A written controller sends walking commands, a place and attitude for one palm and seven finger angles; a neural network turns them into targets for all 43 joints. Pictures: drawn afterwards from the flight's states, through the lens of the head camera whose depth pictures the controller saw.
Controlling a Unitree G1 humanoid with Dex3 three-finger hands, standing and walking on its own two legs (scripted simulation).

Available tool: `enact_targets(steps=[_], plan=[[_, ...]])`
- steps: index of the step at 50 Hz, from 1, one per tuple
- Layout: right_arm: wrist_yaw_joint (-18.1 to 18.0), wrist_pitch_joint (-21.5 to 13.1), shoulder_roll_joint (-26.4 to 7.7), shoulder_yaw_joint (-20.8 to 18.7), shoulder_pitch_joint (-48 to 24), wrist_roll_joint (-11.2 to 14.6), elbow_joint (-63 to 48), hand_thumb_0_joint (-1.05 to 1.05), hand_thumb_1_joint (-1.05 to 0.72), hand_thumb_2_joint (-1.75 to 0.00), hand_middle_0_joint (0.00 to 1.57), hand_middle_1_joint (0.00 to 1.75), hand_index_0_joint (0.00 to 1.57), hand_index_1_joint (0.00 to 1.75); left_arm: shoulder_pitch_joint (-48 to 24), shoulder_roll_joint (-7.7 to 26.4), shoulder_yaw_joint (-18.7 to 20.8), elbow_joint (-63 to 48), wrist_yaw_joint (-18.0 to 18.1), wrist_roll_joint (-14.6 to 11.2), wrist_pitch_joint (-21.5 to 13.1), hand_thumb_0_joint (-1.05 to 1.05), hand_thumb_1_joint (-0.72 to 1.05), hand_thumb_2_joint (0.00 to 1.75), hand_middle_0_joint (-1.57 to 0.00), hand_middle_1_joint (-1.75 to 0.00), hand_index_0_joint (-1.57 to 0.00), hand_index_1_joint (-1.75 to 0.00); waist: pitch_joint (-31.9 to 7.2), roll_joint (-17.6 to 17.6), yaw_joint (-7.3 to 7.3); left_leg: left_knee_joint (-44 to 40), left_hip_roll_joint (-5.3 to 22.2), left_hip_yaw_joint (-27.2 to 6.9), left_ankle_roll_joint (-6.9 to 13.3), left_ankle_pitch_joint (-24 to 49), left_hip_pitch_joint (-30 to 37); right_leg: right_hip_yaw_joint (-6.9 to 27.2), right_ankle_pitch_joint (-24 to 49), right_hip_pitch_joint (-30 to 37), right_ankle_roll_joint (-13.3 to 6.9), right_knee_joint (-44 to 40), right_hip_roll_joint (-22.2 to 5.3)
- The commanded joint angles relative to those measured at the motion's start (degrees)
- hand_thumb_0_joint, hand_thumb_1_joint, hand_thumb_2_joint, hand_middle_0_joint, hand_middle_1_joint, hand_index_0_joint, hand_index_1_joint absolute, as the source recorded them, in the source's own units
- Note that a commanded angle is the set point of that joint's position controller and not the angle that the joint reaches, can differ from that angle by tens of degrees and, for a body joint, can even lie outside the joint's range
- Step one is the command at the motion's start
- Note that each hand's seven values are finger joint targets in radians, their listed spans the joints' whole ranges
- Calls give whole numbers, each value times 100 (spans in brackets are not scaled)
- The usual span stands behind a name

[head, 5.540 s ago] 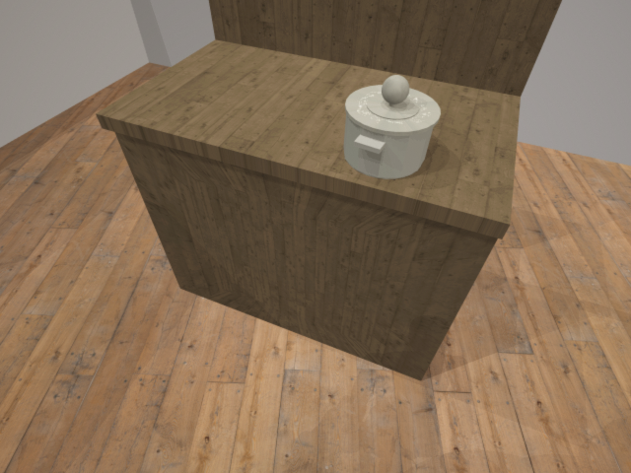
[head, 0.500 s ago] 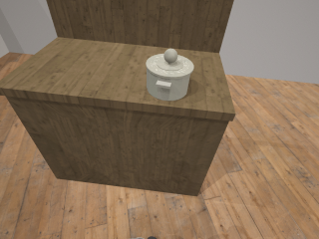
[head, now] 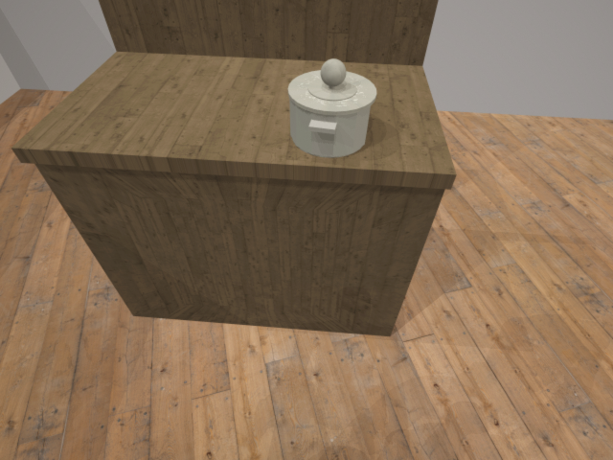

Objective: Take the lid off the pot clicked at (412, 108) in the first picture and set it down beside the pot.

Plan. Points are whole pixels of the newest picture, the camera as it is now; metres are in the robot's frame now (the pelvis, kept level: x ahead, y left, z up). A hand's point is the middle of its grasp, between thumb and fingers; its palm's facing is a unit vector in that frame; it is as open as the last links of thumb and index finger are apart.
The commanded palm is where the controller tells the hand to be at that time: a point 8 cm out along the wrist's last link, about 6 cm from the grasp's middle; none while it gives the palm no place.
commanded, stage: look again from close up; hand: left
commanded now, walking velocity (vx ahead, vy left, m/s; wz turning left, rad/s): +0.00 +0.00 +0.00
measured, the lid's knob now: (333, 72) +0.79 -0.01 +0.15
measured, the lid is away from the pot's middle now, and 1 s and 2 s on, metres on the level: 0.00 0.00 0.00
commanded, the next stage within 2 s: shuffle to correct the standing spot in 0.38 s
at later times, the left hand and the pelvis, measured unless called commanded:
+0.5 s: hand out of the picture -0.03 +0.17 -0.17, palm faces +0.06 -0.99 -0.15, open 7.4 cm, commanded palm none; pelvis +0.00 +0.01 +0.00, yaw +0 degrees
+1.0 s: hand out of the picture +0.01 +0.11 -0.16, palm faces +0.13 -0.98 -0.17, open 7.4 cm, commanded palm none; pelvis +0.09 -0.04 +0.01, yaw +0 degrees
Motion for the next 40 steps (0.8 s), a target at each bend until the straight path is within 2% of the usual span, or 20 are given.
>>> enact_targets(steps=[1,4,6,8,10,14,16,17,19,24,27,28,30,33,35,36,37,38,39,40], plan=[[-9,-131,-429,-78,545,27,-81,0,-90,-90,20,30,20,30,-80,603,113,-247,22,-43,-115,0,90,90,-20,-30,-20,-30,638,-551,-203,-196,220,-184,29,-369,720,833,-1281,-1444,-255,-1438,-770],[-29,-168,-544,-82,397,14,-106,0,-90,-90,20,30,20,30,233,539,133,-141,9,-28,-71,0,90,90,-20,-30,-20,-30,807,232,-17,-979,420,-593,103,-1239,27,606,-1176,-937,-125,-1079,-458],[-28,-153,-580,-86,282,10,-132,0,-90,-90,20,30,20,30,378,541,143,-67,8,-16,-60,0,90,90,-20,-30,-20,-30,857,283,61,-1116,418,-667,119,-1537,-222,600,-1202,-761,-100,-1093,-440],[-42,-136,-572,-107,302,11,-143,0,-90,-90,20,30,20,30,490,511,149,-2,1,0,-55,0,90,90,-20,-30,-20,-30,832,343,58,-1131,402,-656,119,-1664,-191,598,-1333,-780,-87,-1124,-417],[-42,-144,-591,-108,329,8,-129,0,-90,-90,20,30,20,30,536,476,148,32,-9,-6,-69,0,90,90,-20,-30,-20,-30,607,313,68,-1158,424,-702,138,-1655,-110,554,-1189,-685,-77,-1064,-425],[-51,-161,-597,-131,344,18,-126,0,-90,-90,20,30,20,30,594,415,131,67,-14,0,-99,0,90,90,-20,-30,-20,-30,389,217,54,-1094,436,-675,135,-1462,23,524,-969,-594,-69,-1029,-430],[-52,-197,-587,-116,335,28,-124,0,-90,-90,20,30,20,30,612,389,114,96,-10,-11,-134,0,90,90,-20,-30,-20,-30,242,102,49,-977,439,-620,134,-1070,180,541,-675,-518,-98,-1040,-490],[-52,-214,-569,-108,346,37,-116,0,-90,-90,20,30,20,30,582,382,105,113,-3,-13,-149,0,90,90,-20,-30,-20,-30,240,26,27,-940,442,-592,128,-874,241,550,-530,-507,-106,-1045,-507],[-51,-197,-562,-109,345,38,-101,0,-90,-90,20,30,20,30,552,368,94,118,6,-5,-141,0,90,90,-20,-30,-20,-30,411,-34,7,-936,433,-564,103,-961,225,585,-780,-668,-108,-1145,-512],[-53,-228,-538,-74,324,48,-45,0,-90,-90,20,30,20,30,616,378,83,208,16,-8,-158,0,90,90,-20,-30,-20,-30,465,158,29,-1017,469,-583,114,-834,248,540,-498,-594,-104,-1100,-512],[-44,-219,-613,-138,374,-2,-46,0,-90,-90,20,30,20,30,679,405,126,231,-27,17,-134,0,90,90,-20,-30,-20,-30,366,-65,5,-1052,503,-662,195,-1802,220,532,-1398,-638,-130,-1010,-431],[-39,-199,-660,-173,342,-8,-71,0,-90,-90,20,30,20,30,695,430,143,209,-45,37,-111,0,90,90,-20,-30,-20,-30,475,-15,17,-1095,518,-700,224,-2200,119,481,-1741,-761,-129,-981,-387],[-23,-199,-691,-209,322,-35,-96,0,-90,-90,20,30,20,30,712,414,173,183,-82,52,-96,0,90,90,-20,-30,-20,-30,641,129,14,-1211,584,-823,298,-2617,-58,415,-1895,-925,-149,-792,-329],[-35,-232,-756,-292,367,-39,-138,0,-90,-90,20,30,20,30,787,311,198,172,-156,63,-109,0,90,90,-20,-30,-20,-30,692,388,-1,-1404,771,-1055,443,-2971,-190,103,-1495,-896,-167,-252,-159],[-50,-259,-893,-359,379,-58,-189,0,-90,-90,20,30,20,30,892,222,231,165,-203,60,-99,0,90,90,-20,-30,-20,-30,494,693,17,-1747,1076,-1489,620,-3408,-289,-228,-1099,-704,-141,486,27],[-56,-281,-968,-396,294,-53,-238,0,-90,-90,20,30,20,30,1000,164,225,164,-216,60,-107,0,90,90,-20,-30,-20,-30,362,805,77,-1799,1195,-1637,718,-3436,-313,-282,-916,-568,-141,711,41],[-57,-301,-995,-418,213,-52,-278,0,-90,-90,20,30,20,30,1073,122,231,186,-232,63,-117,0,90,90,-20,-30,-20,-30,259,729,130,-1728,1201,-1579,739,-3310,-397,-307,-809,-327,-151,621,26],[-51,-301,-950,-432,73,-42,-335,0,-90,-90,20,30,20,30,1255,131,253,217,-240,69,-114,0,90,90,-20,-30,-20,-30,276,577,263,-1559,1083,-1279,659,-3274,-832,-300,-761,169,-183,327,0],[-42,-309,-876,-422,-130,-40,-405,0,-90,-90,20,30,20,30,1547,201,290,266,-233,77,-147,0,90,90,-20,-30,-20,-30,270,129,444,-836,738,-796,491,-3010,-1191,37,-1000,605,-250,-405,-158],[-18,-312,-549,-358,-339,10,-548,0,-90,-90,20,30,20,30,1805,542,373,315,-167,98,-190,0,90,90,-20,-30,-20,-30,471,-1075,592,709,91,-95,254,-2493,-2181,1565,-2095,1029,-605,-1465,-980]])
